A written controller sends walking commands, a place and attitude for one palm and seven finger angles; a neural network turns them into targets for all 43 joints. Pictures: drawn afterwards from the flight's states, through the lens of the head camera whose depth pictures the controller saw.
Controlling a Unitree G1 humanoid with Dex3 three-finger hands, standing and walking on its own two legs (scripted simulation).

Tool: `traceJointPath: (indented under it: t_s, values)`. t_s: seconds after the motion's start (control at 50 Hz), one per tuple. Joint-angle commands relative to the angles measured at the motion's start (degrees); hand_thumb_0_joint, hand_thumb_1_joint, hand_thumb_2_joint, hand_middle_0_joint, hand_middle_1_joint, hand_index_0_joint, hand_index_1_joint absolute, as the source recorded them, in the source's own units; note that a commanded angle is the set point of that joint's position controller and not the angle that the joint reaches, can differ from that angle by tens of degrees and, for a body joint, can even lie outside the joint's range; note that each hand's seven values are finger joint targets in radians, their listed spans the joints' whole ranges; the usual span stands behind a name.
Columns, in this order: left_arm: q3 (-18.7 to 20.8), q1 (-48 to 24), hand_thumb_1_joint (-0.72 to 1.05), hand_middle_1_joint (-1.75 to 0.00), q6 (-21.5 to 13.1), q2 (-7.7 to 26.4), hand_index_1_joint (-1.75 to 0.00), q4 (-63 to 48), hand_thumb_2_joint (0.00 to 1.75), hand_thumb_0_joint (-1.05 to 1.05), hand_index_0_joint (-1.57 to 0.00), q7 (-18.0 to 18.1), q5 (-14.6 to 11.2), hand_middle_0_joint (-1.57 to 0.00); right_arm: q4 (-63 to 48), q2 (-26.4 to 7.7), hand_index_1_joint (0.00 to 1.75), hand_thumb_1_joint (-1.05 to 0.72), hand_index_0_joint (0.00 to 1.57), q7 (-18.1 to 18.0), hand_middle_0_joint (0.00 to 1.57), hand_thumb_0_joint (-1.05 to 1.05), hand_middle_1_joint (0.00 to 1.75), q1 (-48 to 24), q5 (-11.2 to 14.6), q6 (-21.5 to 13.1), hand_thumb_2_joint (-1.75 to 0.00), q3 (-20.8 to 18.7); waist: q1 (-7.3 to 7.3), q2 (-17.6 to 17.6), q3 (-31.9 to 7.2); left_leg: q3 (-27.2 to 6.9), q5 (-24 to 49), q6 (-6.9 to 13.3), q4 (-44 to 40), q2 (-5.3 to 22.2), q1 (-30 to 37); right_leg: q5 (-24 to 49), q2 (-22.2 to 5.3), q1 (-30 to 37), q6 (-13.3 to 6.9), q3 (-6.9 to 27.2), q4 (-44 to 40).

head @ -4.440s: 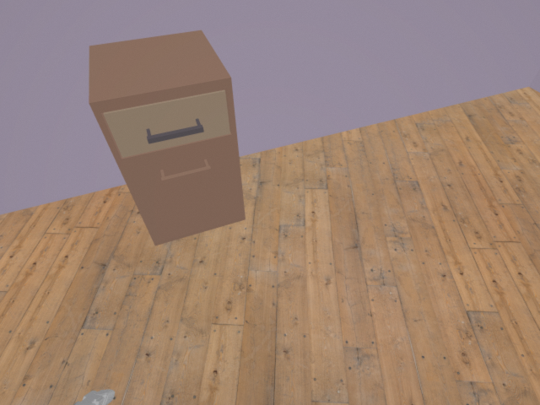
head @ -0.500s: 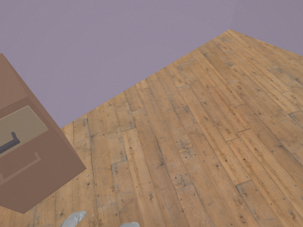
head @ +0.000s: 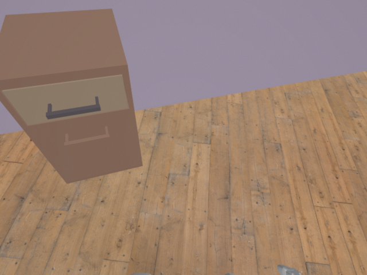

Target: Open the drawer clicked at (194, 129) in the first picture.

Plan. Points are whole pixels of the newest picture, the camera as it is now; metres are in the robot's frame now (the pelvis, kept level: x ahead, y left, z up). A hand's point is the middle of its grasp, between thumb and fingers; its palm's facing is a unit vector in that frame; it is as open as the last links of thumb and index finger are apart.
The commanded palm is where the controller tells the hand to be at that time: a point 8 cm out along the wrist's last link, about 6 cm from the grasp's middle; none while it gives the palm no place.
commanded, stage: turn to face it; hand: left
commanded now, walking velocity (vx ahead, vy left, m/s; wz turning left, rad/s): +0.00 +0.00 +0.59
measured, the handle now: (74, 107) +0.64 +0.47 -0.15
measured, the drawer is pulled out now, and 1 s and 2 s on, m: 0.00 0.00 0.00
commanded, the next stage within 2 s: take the last steps up to it in 0.56 s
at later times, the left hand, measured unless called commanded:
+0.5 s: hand out of the picture +0.07 +0.17 -0.13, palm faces +0.23 -0.93 -0.28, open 7.4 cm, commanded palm none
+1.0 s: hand out of the picture -0.16 +0.14 -0.17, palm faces +0.44 -0.88 -0.17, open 7.4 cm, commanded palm none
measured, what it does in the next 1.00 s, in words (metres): steps on the spot, turning left: right foot, then left foot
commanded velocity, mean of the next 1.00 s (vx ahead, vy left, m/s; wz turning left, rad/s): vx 0.11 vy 0.00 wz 0.25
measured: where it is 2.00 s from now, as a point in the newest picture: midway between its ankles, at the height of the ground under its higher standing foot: (162, 260)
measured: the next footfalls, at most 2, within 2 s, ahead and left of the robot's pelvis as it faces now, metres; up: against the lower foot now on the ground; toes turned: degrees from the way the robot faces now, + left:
right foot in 0.44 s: +0.06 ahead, -0.13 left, +0.00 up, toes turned +10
left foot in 0.92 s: -0.05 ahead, +0.09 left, +0.00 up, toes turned +26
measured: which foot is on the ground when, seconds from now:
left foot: down 0.00-0.44, up 0.46-0.90, down 0.92-1.00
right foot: up 0.00-0.42, down 0.44-0.92, up 0.94-1.00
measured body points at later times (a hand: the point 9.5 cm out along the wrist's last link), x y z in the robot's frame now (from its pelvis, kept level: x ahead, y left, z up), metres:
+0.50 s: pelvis -0.01 -0.04 +0.01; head +0.01 -0.07 +0.46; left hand +0.06 +0.22 -0.10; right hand +0.08 -0.28 -0.16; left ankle -0.02 +0.09 -0.70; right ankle +0.02 -0.14 -0.73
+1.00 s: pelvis -0.03 +0.00 +0.01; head -0.05 +0.02 +0.46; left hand -0.18 +0.19 -0.16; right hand +0.13 -0.20 -0.12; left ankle -0.09 +0.07 -0.73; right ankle +0.01 -0.13 -0.69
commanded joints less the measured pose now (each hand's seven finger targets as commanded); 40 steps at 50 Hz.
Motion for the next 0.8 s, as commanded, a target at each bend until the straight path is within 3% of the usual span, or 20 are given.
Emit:
traceJointPath:
  t_s: [0.0, 0.04, 0.08, 0.16, 0.26, 0.32, 0.36, 0.38, 0.4, 0.42, 0.44, 0.46, 0.5, 0.54, 0.56, 0.66, 0.74, 0.78]
  values:
    - [1.62, -6.33, 0.9, -0.3, -1.83, 4.38, -0.3, -6.47, 0.9, 0.0, -0.2, -0.4, 0.08, -0.2, -2.37, -12.37, 0.3, -0.9, 0.2, -2.27, 0.2, 0.0, 0.3, 3.68, -0.51, -0.72, -0.9, -2.83, -4.26, 14.44, -4.54, -18.36, 27.77, 7.21, -17.06, 15.11, 7.42, 4.34, 1.65, -12.0, 1.2, 8.47, 14.52]
    - [1.66, -3.7, 0.9, -0.3, -2.13, 4.46, -0.3, -5.21, 0.9, 0.0, -0.2, -0.79, 0.05, -0.2, -3.15, -11.46, 0.3, -0.9, 0.2, -2.21, 0.2, 0.0, 0.3, 1.93, -0.32, -1.15, -0.9, -2.37, -2.66, 11.54, -5.97, -15.79, 28.95, 6.1, -16.77, 12.24, 8.0, 8.02, 2.67, -10.12, 1.61, 7.99, 14.08]
    - [1.61, -3.38, 0.9, -0.3, -2.13, 4.21, -0.3, -4.98, 0.9, 0.0, -0.2, -0.63, 0.02, -0.2, -2.74, -11.22, 0.3, -0.9, 0.2, -2.3, 0.2, 0.0, 0.3, 3.42, -0.23, -1.37, -0.9, -2.4, -2.91, 10.38, -7.47, -15.74, 30.16, 6.27, -16.73, 11.48, 10.05, 8.89, 3.37, -9.49, 2.08, 8.44, 12.6]
    - [1.22, -6.33, 0.9, -0.3, -2.29, 3.62, -0.3, -6.09, 0.9, 0.0, -0.2, -0.19, -0.15, -0.2, -1.86, -10.8, 0.3, -0.9, 0.2, -2.38, 0.2, 0.0, 0.3, 6.77, -0.37, -1.27, -0.9, -2.55, -4.29, 10.09, -8.35, -19.8, 31.92, 7.96, -16.18, 12.15, 12.64, 7.37, 4.32, -9.35, 2.49, 9.27, 7.38]
    - [0.56, -9.48, 0.9, -0.3, -2.45, 2.33, -0.3, -7.61, 0.9, 0.0, -0.2, 0.11, -0.45, -0.2, -1.42, -10.73, 0.3, -0.9, 0.2, -2.33, 0.2, 0.0, 0.3, 7.61, -0.8, -0.74, -0.9, -2.88, -5.03, 11.93, -7.34, -23.58, 31.26, 8.94, -15.22, 11.84, 10.32, 4.04, 6.48, -4.59, 1.77, 9.02, -2.82]
    - [0.34, -7.25, 0.9, -0.3, -2.76, 1.68, -0.3, -7.25, 0.9, 0.0, -0.2, 0.38, -0.78, -0.2, -1.76, -10.72, 0.3, -0.9, 0.2, -2.29, 0.2, 0.0, 0.3, 6.13, -0.92, -0.41, -0.9, -2.91, -3.9, 13.48, -7.76, -25.16, 32.13, 8.33, -13.65, 10.64, 6.04, 5.32, 8.45, 2.82, 0.65, 8.4, -11.27]
    - [0.47, -3.73, 0.9, -0.3, -3.29, 1.98, -0.3, -6.32, 0.9, 0.0, -0.2, 0.53, -0.97, -0.2, -2.05, -10.29, 0.3, -0.9, 0.2, -2.16, 0.2, 0.0, 0.3, 4.93, -0.66, -0.33, -0.9, -2.91, -1.89, 11.45, -8.66, -24.95, 29.17, 6.56, -11.09, 9.11, 1.52, 12.2, 8.97, 10.75, 0.19, 8.08, -21.0]
    - [0.67, -1.46, 0.9, -0.3, -3.8, 2.77, -0.3, -5.76, 0.9, 0.0, -0.2, 0.69, -0.81, -0.2, -2.2, -9.45, 0.3, -0.9, 0.2, -2.03, 0.2, 0.0, 0.3, 4.45, -0.33, -0.36, -0.9, -2.82, -0.7, 8.9, -9.69, -23.23, 24.08, 4.19, -8.27, 6.85, -1.23, 18.44, 7.64, 16.38, -0.08, 8.39, -29.31]
    - [1.26, -0.36, 0.9, -0.3, -4.58, 6.27, -0.3, -5.58, 0.9, 0.0, -0.2, 1.03, -0.14, -0.2, -2.36, -6.35, 0.3, -0.9, 0.2, -1.72, 0.2, 0.0, 0.3, 6.16, 0.26, -0.47, -0.9, -2.48, -0.64, -0.8, -11.58, -18.42, 12.18, 0.4, -0.62, 2.31, -9.04, 20.77, -1.23, 25.22, -2.4, 16.55, -34.89]
    - [2.07, 0.02, 0.9, -0.3, -4.86, 11.0, -0.3, -5.73, 0.9, 0.0, -0.2, 1.24, 0.52, -0.2, -3.96, -3.45, 0.3, -0.9, 0.2, -1.73, 0.2, 0.0, 0.3, 6.18, 0.21, -0.47, -0.9, -1.84, -0.32, -14.61, -10.48, -8.56, -11.91, -3.64, 11.9, -5.54, -17.99, 30.53, -15.43, 26.31, -9.03, 30.39, -35.9]
    - [1.86, -0.02, 0.9, -0.3, -4.48, 10.84, -0.3, -6.35, 0.9, 0.0, -0.2, 1.28, 0.17, -0.2, -3.96, -6.31, 0.3, -0.9, 0.2, -1.93, 0.2, 0.0, 0.3, 5.41, -0.23, 0.16, -0.9, -2.81, -0.02, -9.45, -9.96, -10.32, -14.88, -3.46, 21.74, -3.15, -14.92, 34.9, -18.73, 18.45, -13.1, 28.54, -35.44]
    - [1.61, -3.41, 0.9, -0.3, -4.64, 7.85, -0.3, -6.65, 0.9, 0.0, -0.2, 1.51, 0.15, -0.2, -2.79, -6.24, 0.3, -0.9, 0.2, -1.74, 0.2, 0.0, 0.3, 5.34, -0.43, 0.97, -0.9, -3.0, -1.67, -7.6, -7.54, -11.46, -11.58, -3.28, 27.18, -1.87, -14.36, 30.64, -14.56, 14.23, -13.13, 23.63, -36.12]
    - [0.53, -7.44, 0.9, -0.3, -4.52, 5.28, -0.3, -7.07, 0.9, 0.0, -0.2, 1.16, -0.04, -0.2, -0.21, -5.68, 0.3, -0.9, 0.2, -1.16, 0.2, 0.0, 0.3, 6.55, -0.64, 1.78, -0.9, -3.03, -3.62, -5.16, -2.68, -9.44, -5.15, -3.92, 32.75, -0.8, -14.28, 25.37, -8.28, 9.58, -10.74, 17.83, -36.16]
    - [0.23, -7.12, 0.9, -0.3, -4.84, 3.78, -0.3, -6.64, 0.9, 0.0, -0.2, 1.06, 0.03, -0.2, 0.86, -4.66, 0.3, -0.9, 0.2, -0.79, 0.2, 0.0, 0.3, 8.26, -0.56, 1.85, -0.9, -2.79, -4.19, -5.53, -2.18, -8.11, -1.44, -4.42, 32.72, -0.45, -14.04, 25.82, -6.05, 9.58, -9.37, 13.07, -36.14]
    - [0.16, -5.95, 0.9, -0.3, -4.98, 3.83, -0.3, -6.24, 0.9, 0.0, -0.2, 1.01, 0.09, -0.2, 1.19, -4.25, 0.3, -0.9, 0.2, -0.76, 0.2, 0.0, 0.3, 8.12, -0.59, 1.94, -0.9, -2.64, -3.7, -5.7, -2.15, -7.52, -0.51, -4.75, 31.93, -0.25, -13.78, 25.63, -5.64, 10.32, -9.1, 11.8, -36.28]
    - [0.41, 0.58, 0.9, -0.3, -5.11, 4.28, -0.3, -3.16, 0.9, 0.0, -0.2, 0.94, 0.56, -0.2, 1.18, -3.62, 0.3, -0.9, 0.2, -0.97, 0.2, 0.0, 0.3, 4.3, -0.54, 1.86, -0.9, -1.94, -0.9, -7.63, -2.21, -5.68, -3.07, -5.3, 22.94, 0.66, -12.29, 24.22, -7.07, 13.93, -10.58, 12.66, -37.16]
    - [0.64, 5.6, 0.9, -0.3, -5.68, 5.07, -0.3, 0.13, 0.9, 0.0, -0.2, 0.43, 0.99, -0.2, 0.51, -2.93, 0.3, -0.9, 0.2, -0.37, 0.2, 0.0, 0.3, 0.69, -0.67, 0.75, -0.9, -1.27, 1.45, -7.74, -2.18, -2.9, -5.61, -4.14, 12.85, 1.62, -11.09, 8.95, -8.68, 16.39, -11.43, 16.06, -40.74]
    - [0.74, 6.33, 0.9, -0.3, -5.98, 5.36, -0.3, 1.18, 0.9, 0.0, -0.2, 0.2, 1.21, -0.2, 0.51, -2.34, 0.3, -0.9, 0.2, -0.15, 0.2, 0.0, 0.3, 0.8, -0.68, -0.07, -0.9, -0.92, 1.43, -7.52, -2.61, -1.89, -6.82, -3.11, 7.56, 1.67, -8.75, 4.04, -9.05, 15.89, -12.13, 17.23, -41.84]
